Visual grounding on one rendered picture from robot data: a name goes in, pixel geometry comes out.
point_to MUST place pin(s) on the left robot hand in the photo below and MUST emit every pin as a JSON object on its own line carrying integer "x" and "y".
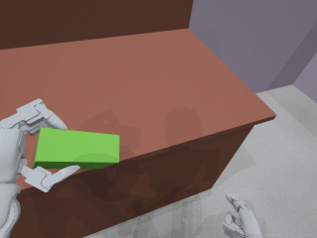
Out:
{"x": 29, "y": 119}

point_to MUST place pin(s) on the right robot hand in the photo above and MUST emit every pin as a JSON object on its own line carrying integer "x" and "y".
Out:
{"x": 243, "y": 225}

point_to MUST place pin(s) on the sponge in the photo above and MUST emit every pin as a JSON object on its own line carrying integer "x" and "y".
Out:
{"x": 58, "y": 149}

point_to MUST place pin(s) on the robot left forearm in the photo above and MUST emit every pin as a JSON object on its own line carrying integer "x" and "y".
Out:
{"x": 10, "y": 208}

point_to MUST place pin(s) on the table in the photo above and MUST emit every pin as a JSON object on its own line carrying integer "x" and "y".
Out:
{"x": 121, "y": 67}

